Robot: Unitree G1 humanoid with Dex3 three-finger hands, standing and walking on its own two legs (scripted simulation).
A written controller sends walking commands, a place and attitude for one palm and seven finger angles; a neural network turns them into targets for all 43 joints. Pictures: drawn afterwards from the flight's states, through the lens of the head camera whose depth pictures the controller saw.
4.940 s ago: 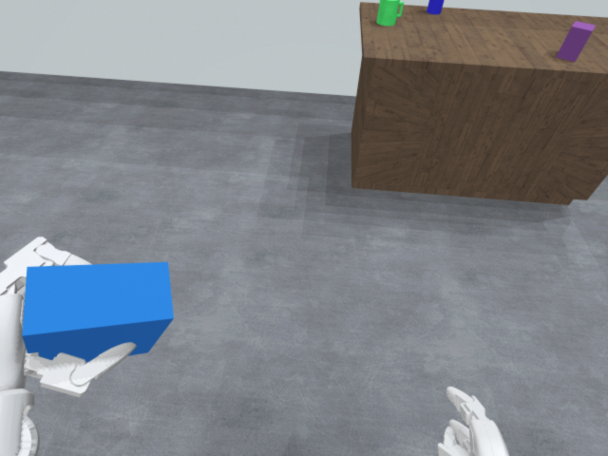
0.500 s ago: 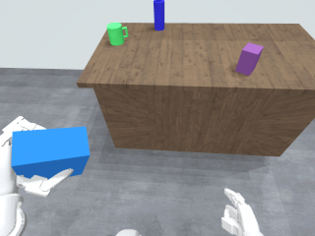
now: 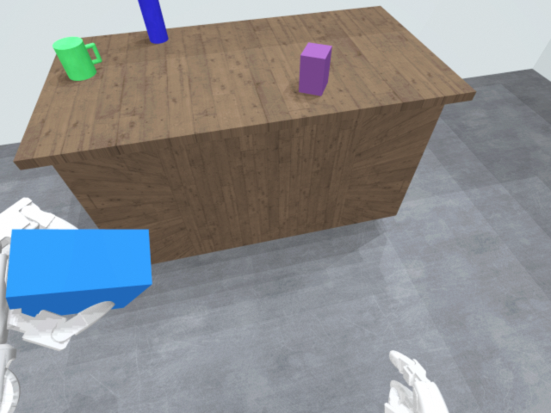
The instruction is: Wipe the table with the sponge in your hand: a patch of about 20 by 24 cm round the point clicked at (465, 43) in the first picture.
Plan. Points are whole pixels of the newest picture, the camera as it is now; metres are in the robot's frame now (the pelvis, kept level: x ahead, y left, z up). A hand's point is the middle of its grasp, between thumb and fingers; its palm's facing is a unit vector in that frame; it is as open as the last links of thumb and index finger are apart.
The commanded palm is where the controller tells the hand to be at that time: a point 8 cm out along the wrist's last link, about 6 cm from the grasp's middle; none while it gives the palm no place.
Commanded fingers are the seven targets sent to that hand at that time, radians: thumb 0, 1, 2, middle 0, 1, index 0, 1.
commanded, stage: turn to face it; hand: left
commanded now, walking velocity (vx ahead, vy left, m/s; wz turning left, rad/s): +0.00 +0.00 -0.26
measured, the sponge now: (97, 275) +0.22 +0.22 +0.15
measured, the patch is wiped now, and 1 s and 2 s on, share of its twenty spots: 0.00 0.00 0.00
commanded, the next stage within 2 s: take the last steps up to it in 0.06 s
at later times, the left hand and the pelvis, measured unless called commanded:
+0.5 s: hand (81, 318) +0.17 +0.20 +0.18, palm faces +0.39 -0.81 -0.44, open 10.1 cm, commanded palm +0.13 +0.23 +0.19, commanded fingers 0.00 0.10 1.30 -1.20 -1.60 -1.20 -1.60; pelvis -0.04 -0.04 +0.01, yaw -2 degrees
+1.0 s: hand (122, 274) +0.21 +0.17 +0.18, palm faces +0.35 -0.78 -0.51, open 10.1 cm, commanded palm +0.17 +0.22 +0.19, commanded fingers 0.00 0.10 1.30 -1.20 -1.60 -1.20 -1.60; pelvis +0.00 -0.06 +0.02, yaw -2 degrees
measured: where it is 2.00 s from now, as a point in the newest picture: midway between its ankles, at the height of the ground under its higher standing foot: (282, 412)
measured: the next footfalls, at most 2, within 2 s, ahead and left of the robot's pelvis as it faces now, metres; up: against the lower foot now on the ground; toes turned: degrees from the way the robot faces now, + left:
left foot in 0.34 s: +0.00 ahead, +0.10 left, +0.00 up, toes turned +1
left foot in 1.12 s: +0.11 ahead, +0.10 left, +0.00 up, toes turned +6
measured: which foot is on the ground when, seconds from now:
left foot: down 0.00-0.02, up 0.04-0.32, down 0.34-0.60, up 0.62-1.00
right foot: down 0.00-1.00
